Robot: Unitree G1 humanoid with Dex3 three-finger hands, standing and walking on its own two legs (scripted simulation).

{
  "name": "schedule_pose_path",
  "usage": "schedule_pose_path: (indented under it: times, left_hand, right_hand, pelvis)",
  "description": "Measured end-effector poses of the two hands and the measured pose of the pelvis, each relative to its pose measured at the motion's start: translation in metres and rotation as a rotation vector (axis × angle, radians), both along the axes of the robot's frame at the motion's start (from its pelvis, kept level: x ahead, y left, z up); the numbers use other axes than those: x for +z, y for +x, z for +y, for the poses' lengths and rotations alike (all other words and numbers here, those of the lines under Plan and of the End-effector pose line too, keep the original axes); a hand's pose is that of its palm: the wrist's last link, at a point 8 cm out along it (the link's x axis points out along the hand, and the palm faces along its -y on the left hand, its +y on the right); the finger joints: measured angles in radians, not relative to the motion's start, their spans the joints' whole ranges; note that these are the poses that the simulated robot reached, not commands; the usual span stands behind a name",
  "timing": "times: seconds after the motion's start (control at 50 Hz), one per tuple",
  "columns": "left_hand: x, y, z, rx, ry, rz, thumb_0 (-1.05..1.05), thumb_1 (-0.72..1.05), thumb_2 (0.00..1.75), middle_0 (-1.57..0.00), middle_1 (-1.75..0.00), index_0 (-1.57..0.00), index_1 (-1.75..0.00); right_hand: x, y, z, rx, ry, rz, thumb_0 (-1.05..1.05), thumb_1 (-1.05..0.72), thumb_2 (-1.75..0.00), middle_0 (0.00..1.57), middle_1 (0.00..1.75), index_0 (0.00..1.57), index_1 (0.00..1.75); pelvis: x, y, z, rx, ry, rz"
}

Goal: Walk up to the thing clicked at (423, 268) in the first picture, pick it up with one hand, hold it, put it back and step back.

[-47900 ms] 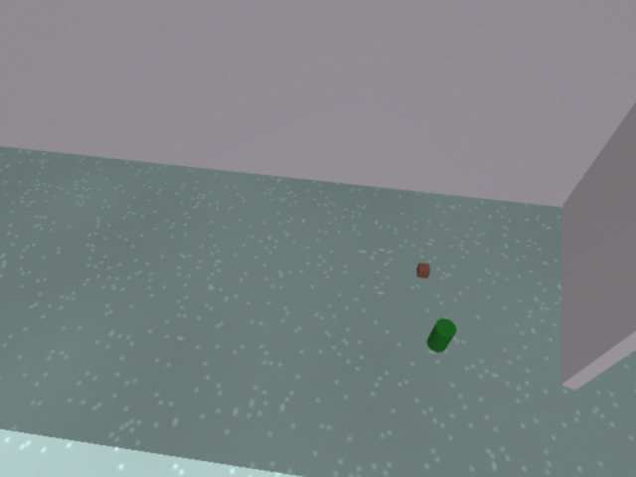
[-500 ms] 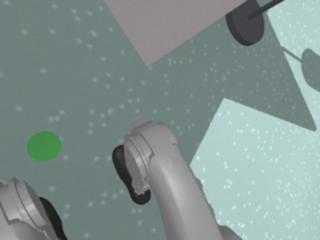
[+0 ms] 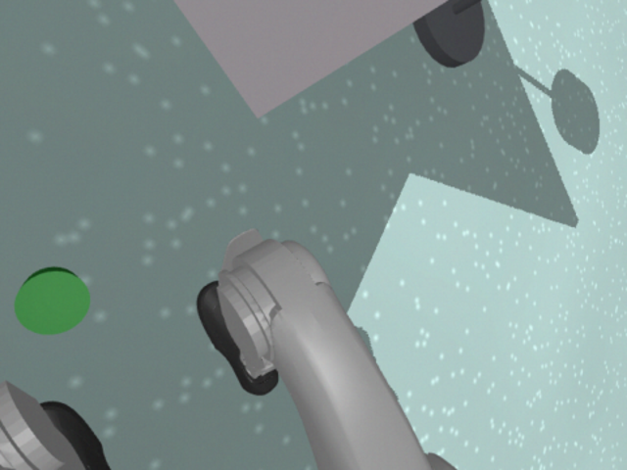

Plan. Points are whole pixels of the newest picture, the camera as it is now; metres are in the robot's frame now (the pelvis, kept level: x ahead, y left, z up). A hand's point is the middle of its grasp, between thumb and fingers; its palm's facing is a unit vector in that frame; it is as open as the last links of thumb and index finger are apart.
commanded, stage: rest palm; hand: left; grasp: from above
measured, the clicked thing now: out of the picture +0.56 +0.31 -0.30
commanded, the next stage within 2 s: close in 1.30 s
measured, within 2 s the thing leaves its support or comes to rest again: neither
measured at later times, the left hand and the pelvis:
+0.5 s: hand out of the picture +0.54 +0.28 -0.25, palm faces -0.32 -0.30 -0.90, open 14.1 cm; pelvis +0.00 +0.00 +0.00, yaw +0 degrees
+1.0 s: hand out of the picture +0.53 +0.29 -0.25, palm faces -0.31 -0.30 -0.90, open 13.7 cm; pelvis +0.00 +0.00 +0.00, yaw +0 degrees
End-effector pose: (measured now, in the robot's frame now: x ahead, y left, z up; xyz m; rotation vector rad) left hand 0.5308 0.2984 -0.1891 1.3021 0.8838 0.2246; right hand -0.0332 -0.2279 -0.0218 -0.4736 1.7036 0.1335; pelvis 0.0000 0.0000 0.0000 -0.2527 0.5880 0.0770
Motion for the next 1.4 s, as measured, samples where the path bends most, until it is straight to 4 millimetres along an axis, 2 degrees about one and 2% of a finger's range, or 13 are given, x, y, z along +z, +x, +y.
schedule_pose_path:
  times: [0.26, 0.54, 0.88, 1.4]
  left_hand:
    - [-0.001, -0.001, 0.003, 0.001, 0.007, -0.012, 0.00, -0.54, 0.93, -0.09, -1.09, -0.11, -1.05]
    - [-0.002, 0.008, -0.011, -0.010, -0.002, -0.012, 0.00, -0.51, 0.92, -0.09, -1.08, -0.12, -1.04]
    - [-0.002, 0.002, -0.001, 0.024, -0.001, -0.008, 0.00, -0.47, 0.90, -0.09, -1.09, -0.13, -1.04]
    - [-0.005, 0.007, -0.005, 0.022, -0.004, -0.016, 0.00, -0.37, 0.85, -0.14, -1.06, -0.19, -1.00]
  right_hand:
    - [-0.002, 0.003, -0.004, 0.019, 0.002, -0.009, 0.00, -0.92, -0.90, 0.20, 0.30, 0.20, 0.30]
    - [0.002, 0.005, -0.006, 0.026, 0.003, -0.006, 0.00, -0.92, -0.90, 0.20, 0.30, 0.20, 0.30]
    - [0.003, 0.000, -0.004, 0.026, 0.007, 0.014, 0.00, -0.92, -0.90, 0.20, 0.30, 0.20, 0.30]
    - [0.007, -0.004, -0.001, 0.012, 0.002, 0.027, 0.01, -0.91, -0.90, 0.20, 0.30, 0.20, 0.30]
  pelvis:
    - [0.000, -0.002, -0.001, -0.002, -0.001, -0.002]
    - [0.003, -0.001, -0.003, -0.004, 0.002, -0.001]
    - [0.004, -0.002, -0.003, -0.003, 0.001, 0.000]
    - [0.005, -0.002, -0.002, -0.003, -0.006, 0.006]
